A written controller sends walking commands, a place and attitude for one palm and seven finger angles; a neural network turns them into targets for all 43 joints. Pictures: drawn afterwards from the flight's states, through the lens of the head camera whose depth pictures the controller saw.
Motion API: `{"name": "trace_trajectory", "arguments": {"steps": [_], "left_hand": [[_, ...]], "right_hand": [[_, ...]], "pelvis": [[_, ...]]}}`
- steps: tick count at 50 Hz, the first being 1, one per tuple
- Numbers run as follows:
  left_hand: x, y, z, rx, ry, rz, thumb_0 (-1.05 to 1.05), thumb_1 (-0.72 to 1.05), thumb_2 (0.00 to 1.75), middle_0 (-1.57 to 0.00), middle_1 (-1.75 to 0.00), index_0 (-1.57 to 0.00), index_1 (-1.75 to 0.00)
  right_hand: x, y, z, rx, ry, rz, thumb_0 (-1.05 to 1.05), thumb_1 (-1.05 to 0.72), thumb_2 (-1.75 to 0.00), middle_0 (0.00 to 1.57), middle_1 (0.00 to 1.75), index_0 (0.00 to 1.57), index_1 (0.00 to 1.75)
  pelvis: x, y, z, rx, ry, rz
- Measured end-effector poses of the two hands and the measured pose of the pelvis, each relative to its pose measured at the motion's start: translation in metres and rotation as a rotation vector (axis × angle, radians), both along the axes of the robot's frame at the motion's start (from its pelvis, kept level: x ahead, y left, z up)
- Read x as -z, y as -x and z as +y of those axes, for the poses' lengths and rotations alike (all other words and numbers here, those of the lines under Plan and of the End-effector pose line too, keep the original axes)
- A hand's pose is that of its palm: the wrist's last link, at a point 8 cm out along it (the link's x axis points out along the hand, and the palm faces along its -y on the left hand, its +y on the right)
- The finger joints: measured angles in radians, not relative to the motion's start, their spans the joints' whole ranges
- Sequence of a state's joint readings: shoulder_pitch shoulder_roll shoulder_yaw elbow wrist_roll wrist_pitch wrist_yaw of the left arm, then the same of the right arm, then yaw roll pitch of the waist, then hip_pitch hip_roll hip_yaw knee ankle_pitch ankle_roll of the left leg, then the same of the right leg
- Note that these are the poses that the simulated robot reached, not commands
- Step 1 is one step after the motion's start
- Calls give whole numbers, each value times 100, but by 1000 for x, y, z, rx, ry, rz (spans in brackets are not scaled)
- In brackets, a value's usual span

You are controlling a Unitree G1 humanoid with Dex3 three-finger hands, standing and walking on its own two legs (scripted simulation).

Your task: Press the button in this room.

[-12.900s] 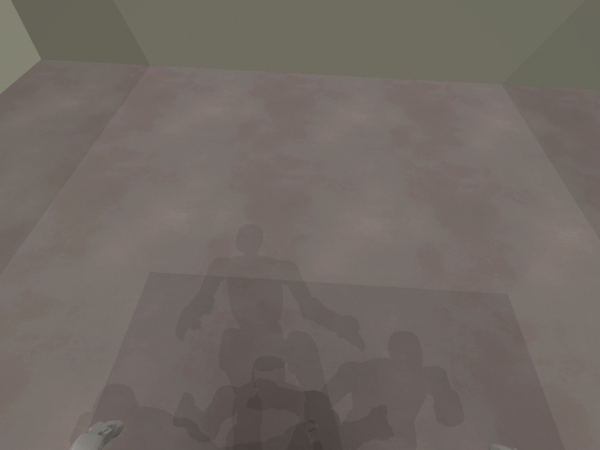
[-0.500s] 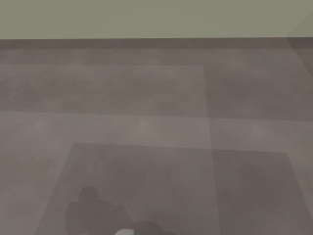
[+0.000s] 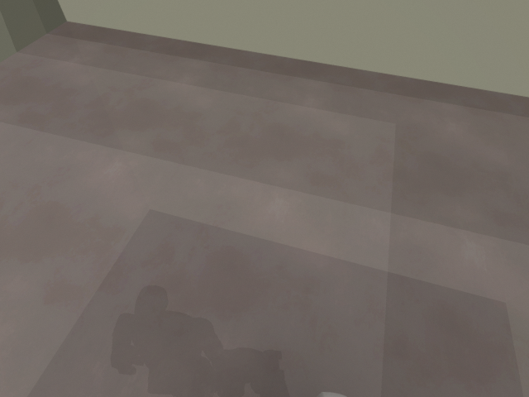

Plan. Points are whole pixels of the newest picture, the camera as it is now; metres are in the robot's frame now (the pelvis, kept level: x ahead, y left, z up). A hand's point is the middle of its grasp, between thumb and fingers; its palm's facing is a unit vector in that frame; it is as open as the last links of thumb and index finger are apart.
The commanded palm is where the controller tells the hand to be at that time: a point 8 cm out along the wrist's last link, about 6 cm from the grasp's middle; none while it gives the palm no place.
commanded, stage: turn or walk to find it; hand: left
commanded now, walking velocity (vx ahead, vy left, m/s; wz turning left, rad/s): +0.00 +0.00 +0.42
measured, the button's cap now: out of the picture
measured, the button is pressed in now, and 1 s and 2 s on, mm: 0 0 0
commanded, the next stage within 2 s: none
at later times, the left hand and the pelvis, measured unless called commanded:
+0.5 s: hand out of the picture -0.02 +0.15 -0.15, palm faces +0.25 -0.93 -0.26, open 7.3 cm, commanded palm none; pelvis -0.03 -0.05 +0.00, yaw +14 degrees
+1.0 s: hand out of the picture -0.09 +0.22 -0.17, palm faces +0.43 -0.87 -0.25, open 7.3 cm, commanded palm none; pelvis -0.08 +0.00 +0.00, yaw +24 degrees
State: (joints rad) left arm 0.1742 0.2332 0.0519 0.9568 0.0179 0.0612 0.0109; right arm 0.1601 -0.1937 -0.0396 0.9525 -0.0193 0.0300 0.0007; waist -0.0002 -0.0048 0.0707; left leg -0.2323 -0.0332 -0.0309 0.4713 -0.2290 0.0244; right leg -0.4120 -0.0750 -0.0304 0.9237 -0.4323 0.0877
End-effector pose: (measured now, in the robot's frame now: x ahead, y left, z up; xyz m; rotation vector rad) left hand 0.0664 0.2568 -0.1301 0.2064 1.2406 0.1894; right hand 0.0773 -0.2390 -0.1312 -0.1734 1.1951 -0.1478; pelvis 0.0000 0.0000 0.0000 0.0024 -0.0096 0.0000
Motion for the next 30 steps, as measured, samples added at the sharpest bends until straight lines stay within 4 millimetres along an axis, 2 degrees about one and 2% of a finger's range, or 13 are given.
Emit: {"name": "trace_trajectory", "arguments": {"steps": [4, 7, 12, 17, 21, 24, 30], "left_hand": [[-7, -12, -19, 8, -18, -59, 0, 91, 90, -20, -30, -20, -30], [-11, -11, -36, 7, -39, -100, 0, 91, 90, -20, -30, -20, -30], [-23, 15, -55, -46, -45, -104, 0, 91, 90, -20, -30, -21, -30], [-23, 46, -66, -112, -31, -73, 0, 91, 90, -20, -30, -21, -30], [-17, 74, -66, -174, -23, -44, 0, 91, 90, -20, -30, -21, -30], [-11, 99, -62, -216, -11, -11, 0, 91, 90, -20, -30, -21, -30], [9, 155, -43, -311, 23, 53, 0, 91, 90, -20, -30, -21, -30]], "right_hand": [[16, 22, -15, 7, -27, 56, 0, -90, -90, 21, 30, 20, 30], [31, 36, -30, 11, -48, 98, 0, -90, -90, 21, 30, 20, 30], [29, 47, -49, -19, -52, 157, 0, -90, -90, 20, 30, 20, 30], [25, 50, -61, -61, -39, 186, 0, -91, -90, 20, 30, 20, 30], [21, 46, -62, -106, -17, 205, 0, -91, -90, 20, 30, 20, 30], [18, 35, -55, -151, 0, 198, 0, -91, -90, 20, 30, 20, 30], [10, -2, -20, -265, 36, 113, 0, -91, -90, 20, 30, 20, 30]], "pelvis": [[5, 6, -16, -31, -15, 6], [10, 11, -29, -57, -14, 4], [1, 17, -43, -114, -41, -7], [-3, 21, -50, -168, -41, -13], [-3, 25, -51, -206, -37, -11], [-2, 30, -47, -233, -33, -8], [5, 46, -30, -290, -8, -4]]}}
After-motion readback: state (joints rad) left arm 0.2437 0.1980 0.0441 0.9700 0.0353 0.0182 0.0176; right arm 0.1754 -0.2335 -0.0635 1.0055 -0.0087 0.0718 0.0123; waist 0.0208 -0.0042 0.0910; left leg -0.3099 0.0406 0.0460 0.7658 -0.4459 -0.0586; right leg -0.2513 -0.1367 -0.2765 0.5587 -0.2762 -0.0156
